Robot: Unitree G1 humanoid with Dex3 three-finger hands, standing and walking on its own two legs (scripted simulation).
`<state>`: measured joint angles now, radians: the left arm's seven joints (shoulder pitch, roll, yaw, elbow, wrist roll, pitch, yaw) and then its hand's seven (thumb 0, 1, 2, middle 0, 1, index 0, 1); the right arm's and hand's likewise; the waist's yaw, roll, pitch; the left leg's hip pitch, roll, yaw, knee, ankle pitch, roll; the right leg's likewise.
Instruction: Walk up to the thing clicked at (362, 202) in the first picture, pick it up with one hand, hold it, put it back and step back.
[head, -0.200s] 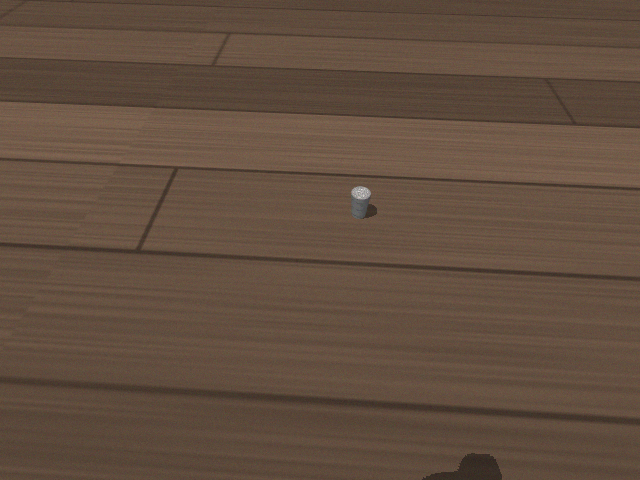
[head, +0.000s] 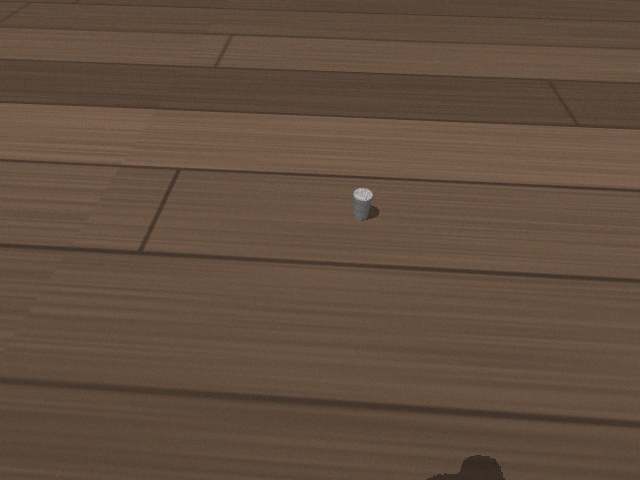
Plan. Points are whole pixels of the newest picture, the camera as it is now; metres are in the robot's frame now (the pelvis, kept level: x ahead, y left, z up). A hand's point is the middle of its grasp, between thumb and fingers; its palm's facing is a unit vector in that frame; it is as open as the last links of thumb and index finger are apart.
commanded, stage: stand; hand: left
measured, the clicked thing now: (361, 205) +1.29 -0.17 -0.72
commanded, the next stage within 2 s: walk up in 0.92 s
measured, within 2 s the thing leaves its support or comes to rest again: neither
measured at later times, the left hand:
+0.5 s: hand out of the picture +0.08 +0.25 -0.16, palm faces -0.02 -0.94 -0.34, open 7.4 cm
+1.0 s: hand out of the picture +0.07 +0.26 -0.15, palm faces -0.04 -0.94 -0.33, open 7.4 cm
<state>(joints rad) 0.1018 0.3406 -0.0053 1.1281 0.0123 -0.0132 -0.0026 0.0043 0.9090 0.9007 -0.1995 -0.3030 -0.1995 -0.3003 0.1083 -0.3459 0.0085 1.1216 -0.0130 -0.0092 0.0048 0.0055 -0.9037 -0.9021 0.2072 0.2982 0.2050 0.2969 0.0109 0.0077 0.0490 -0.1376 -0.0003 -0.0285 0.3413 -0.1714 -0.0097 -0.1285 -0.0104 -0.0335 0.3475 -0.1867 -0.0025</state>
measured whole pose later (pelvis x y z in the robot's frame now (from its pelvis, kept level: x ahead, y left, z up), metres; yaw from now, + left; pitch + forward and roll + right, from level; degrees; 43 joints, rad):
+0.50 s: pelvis +0.00 +0.00 +0.00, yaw +0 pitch -2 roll +0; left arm 0.11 0.34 0.00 1.13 0.01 -0.01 0.00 0.00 0.91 0.90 -0.20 -0.30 -0.20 -0.30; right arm 0.11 -0.35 0.01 1.12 -0.01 -0.01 0.00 0.01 -0.90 -0.90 0.21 0.30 0.20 0.30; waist 0.01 0.00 0.05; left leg -0.12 0.00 -0.03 0.33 -0.17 -0.01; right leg -0.11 -0.01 -0.03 0.33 -0.18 0.00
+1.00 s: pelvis +0.01 +0.00 +0.00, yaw -2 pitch -1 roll +1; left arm 0.18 0.36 0.05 1.08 0.03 0.00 -0.04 0.00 0.91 0.90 -0.20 -0.30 -0.20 -0.30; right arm 0.15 -0.35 -0.04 1.07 -0.04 -0.04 0.03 0.01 -0.90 -0.90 0.21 0.30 0.21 0.30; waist 0.02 -0.01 0.02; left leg -0.14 0.00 0.02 0.38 -0.28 0.03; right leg -0.23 -0.01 -0.01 0.57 -0.38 -0.02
